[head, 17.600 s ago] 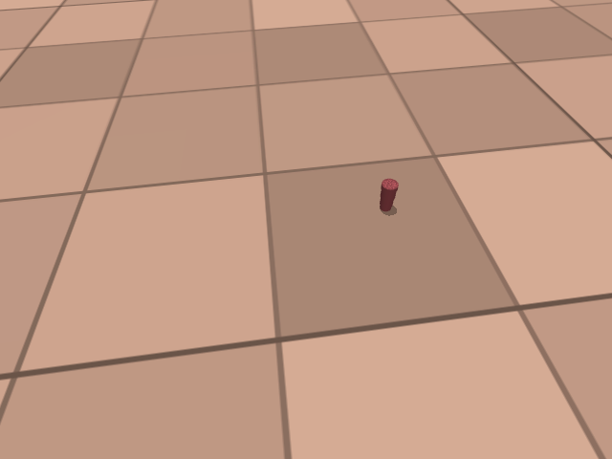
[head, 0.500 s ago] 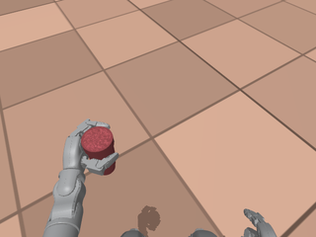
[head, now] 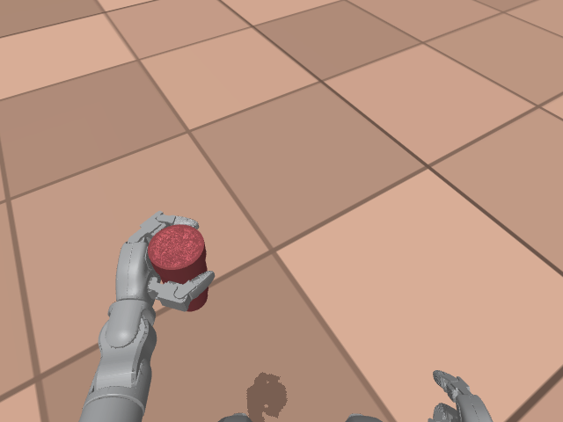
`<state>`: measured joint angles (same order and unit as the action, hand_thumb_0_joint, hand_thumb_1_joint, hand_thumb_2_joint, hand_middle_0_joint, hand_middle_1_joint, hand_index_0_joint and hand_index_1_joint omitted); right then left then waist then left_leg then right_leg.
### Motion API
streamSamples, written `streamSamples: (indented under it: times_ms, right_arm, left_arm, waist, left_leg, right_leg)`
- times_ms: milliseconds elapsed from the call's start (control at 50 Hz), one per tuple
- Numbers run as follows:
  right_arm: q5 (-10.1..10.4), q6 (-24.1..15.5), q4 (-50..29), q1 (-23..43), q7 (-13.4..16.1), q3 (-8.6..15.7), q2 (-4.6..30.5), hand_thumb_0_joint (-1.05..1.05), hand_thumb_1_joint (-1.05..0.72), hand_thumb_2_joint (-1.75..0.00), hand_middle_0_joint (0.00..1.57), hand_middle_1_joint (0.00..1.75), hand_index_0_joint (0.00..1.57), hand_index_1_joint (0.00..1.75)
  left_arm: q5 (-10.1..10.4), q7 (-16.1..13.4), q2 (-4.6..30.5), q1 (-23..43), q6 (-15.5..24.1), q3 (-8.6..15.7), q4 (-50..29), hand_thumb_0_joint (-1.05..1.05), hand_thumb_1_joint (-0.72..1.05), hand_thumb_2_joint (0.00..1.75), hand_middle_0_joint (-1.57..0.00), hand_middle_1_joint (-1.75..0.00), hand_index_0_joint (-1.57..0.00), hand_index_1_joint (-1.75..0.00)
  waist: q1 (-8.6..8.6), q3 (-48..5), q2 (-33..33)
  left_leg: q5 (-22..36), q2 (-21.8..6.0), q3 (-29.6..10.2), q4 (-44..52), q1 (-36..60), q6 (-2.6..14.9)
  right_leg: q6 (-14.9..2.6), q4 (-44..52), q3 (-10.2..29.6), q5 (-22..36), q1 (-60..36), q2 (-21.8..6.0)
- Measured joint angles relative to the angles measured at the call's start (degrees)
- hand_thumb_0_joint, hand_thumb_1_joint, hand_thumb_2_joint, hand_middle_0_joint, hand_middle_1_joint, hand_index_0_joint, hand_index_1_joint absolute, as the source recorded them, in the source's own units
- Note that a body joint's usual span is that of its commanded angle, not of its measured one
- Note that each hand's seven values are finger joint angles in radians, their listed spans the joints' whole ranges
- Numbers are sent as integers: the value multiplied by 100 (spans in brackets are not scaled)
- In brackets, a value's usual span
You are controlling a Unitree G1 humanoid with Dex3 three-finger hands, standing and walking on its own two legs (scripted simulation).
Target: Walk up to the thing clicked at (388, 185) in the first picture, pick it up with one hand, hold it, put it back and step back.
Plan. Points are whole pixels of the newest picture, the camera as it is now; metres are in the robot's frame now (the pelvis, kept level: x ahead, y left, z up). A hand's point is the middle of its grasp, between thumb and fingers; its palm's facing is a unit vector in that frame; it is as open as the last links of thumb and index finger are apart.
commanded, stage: hold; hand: left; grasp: from the side
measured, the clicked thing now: (184, 274) +0.32 +0.17 +0.01
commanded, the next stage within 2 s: crouch in 1.78 s
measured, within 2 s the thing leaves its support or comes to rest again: neither
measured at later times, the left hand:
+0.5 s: hand (181, 268) +0.31 +0.17 +0.04, palm faces +0.07 -1.00 -0.03, open 9.7 cm
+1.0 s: hand (181, 269) +0.31 +0.16 +0.04, palm faces +0.06 -1.00 -0.03, open 9.7 cm
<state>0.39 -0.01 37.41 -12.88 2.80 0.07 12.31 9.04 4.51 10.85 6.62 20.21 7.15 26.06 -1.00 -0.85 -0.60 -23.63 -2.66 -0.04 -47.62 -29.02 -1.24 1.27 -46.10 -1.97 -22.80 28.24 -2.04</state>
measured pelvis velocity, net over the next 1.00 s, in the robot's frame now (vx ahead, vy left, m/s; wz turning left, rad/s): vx -0.01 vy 0.00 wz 0.00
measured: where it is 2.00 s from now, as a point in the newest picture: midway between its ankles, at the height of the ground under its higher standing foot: outside the picture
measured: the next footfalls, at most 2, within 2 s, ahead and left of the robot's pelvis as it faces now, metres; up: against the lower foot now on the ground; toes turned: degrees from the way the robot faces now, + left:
none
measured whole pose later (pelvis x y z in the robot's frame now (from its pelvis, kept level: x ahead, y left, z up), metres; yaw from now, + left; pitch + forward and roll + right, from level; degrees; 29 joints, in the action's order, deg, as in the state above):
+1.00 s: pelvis -0.01 +0.00 +0.00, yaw +0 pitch +4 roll -1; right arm 0.1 -0.5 38.1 -13.1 1.9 0.2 12.4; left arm 8.5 4.3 10.5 6.7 21.7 6.6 27.5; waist -0.9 -0.6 -0.7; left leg -22.5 -2.6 0.0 -46.6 -28.1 -1.1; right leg 1.4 -44.9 -1.9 -21.5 27.2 -2.0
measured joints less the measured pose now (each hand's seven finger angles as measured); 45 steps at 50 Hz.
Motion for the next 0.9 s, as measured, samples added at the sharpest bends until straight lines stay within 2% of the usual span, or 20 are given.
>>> streamSamples:
  times_ms: [360,900]
  right_arm:
    - [-12,-12,57,-13,-48,5,1,1,-92,-90,20,30,20,30]
    - [-20,-66,67,6,-93,12,6,1,-92,-91,20,30,20,30]
  left_arm:
    - [-49,-21,-3,16,57,-51,68,2,-34,111,-79,-105,-72,-104]
    - [-20,-5,-26,25,171,-37,181,2,-34,111,-79,-105,-72,-104]
  waist:
    - [-1,43,-5]
    - [7,26,-13]
  left_leg:
    - [74,9,1,89,93,7]
    - [105,13,0,91,79,17]
  right_leg:
    - [6,93,0,75,-96,-4]
    - [13,106,5,112,-88,-5]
